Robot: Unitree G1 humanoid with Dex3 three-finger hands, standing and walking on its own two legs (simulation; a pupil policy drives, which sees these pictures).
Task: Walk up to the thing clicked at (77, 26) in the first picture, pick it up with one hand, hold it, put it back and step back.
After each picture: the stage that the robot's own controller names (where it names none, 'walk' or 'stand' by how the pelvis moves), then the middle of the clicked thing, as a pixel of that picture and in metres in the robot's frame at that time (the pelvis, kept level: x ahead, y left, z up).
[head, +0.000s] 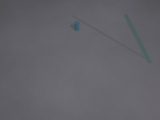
stand; (77, 26) +1.68 +0.10 -0.72
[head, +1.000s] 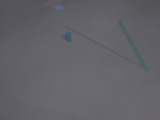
walk; (68, 37) +1.53 +0.29 -0.71
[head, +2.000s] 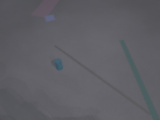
walk; (58, 64) +0.98 +0.33 -0.72
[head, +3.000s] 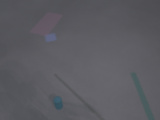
walk; (58, 103) +0.59 +0.25 -0.70
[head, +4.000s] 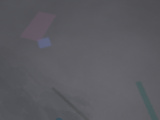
stand; out of the picture +0.37 +0.18 -0.69
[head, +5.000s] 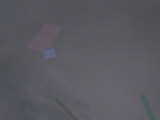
stand; out of the picture +0.34 +0.18 -0.72
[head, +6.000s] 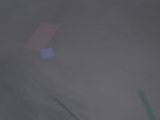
stand; out of the picture +0.34 +0.18 -0.72
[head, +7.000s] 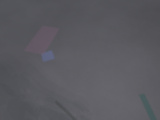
stand; out of the picture +0.33 +0.18 -0.73
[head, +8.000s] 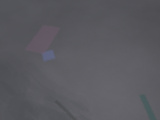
stand; out of the picture +0.33 +0.18 -0.73
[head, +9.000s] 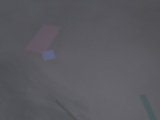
stand; out of the picture +0.33 +0.18 -0.73
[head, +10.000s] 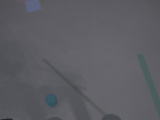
go down; (52, 100) +0.37 +0.17 -0.58
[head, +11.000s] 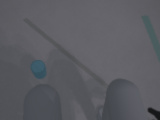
go down; (39, 70) +0.44 +0.18 -0.33
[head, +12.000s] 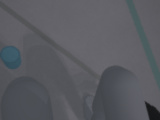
close in; (11, 58) +0.43 +0.20 -0.26
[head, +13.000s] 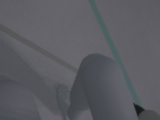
close; out of the picture +0.42 +0.23 -0.23
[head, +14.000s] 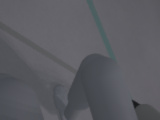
close; out of the picture +0.41 +0.23 -0.23
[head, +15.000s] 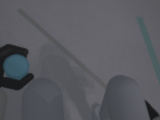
lift; (16, 69) +0.34 +0.23 -0.09
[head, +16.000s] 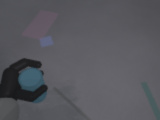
hold; (34, 86) +0.32 +0.17 +0.04
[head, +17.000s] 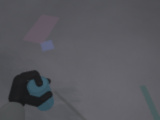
hold; (41, 94) +0.31 +0.16 +0.00
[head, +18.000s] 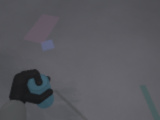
crouch; (42, 92) +0.32 +0.16 +0.00
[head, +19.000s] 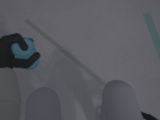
crouch; (27, 55) +0.43 +0.17 -0.10
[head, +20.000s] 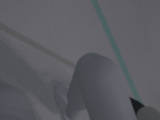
lower; out of the picture +0.44 +0.25 -0.23
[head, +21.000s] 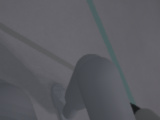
lower; out of the picture +0.44 +0.25 -0.24
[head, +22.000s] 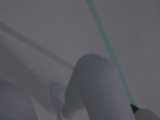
lower; out of the picture +0.44 +0.25 -0.24
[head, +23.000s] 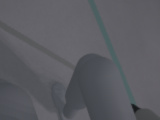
lower; out of the picture +0.44 +0.25 -0.24
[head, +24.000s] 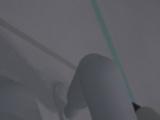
loosen; out of the picture +0.43 +0.22 -0.24
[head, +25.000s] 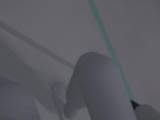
withdraw; out of the picture +0.42 +0.21 -0.24
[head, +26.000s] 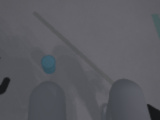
walk; (48, 65) +0.44 +0.16 -0.34
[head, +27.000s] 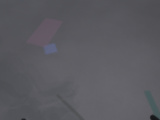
stand; out of the picture +0.35 +0.14 -0.66
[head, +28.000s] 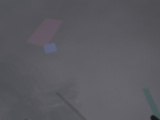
stand; out of the picture +0.37 +0.15 -0.67
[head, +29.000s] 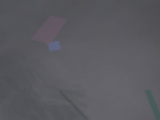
stand; out of the picture +0.37 +0.15 -0.69
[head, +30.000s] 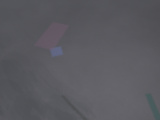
walk; out of the picture +0.37 +0.15 -0.72
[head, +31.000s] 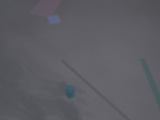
walk; (70, 92) +0.55 +0.10 -0.70
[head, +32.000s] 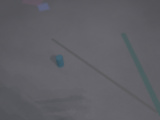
walk; (59, 61) +0.87 +0.23 -0.69
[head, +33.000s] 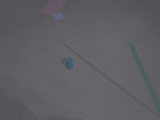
stand; (69, 63) +1.00 +0.16 -0.71
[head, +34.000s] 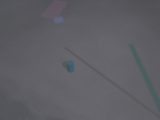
stand; (70, 66) +0.99 +0.16 -0.73
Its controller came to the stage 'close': yes
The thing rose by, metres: 0.72
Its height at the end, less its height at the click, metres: +0.00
